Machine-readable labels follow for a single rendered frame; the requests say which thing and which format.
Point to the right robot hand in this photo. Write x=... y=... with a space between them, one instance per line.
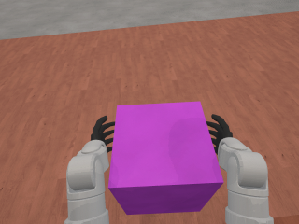
x=222 y=128

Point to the left robot hand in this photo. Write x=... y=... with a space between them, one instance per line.
x=99 y=134

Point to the robot left forearm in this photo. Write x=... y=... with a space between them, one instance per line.
x=85 y=185

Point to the robot right forearm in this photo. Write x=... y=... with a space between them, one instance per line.
x=247 y=183

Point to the carton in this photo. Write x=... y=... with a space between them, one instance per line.
x=163 y=159

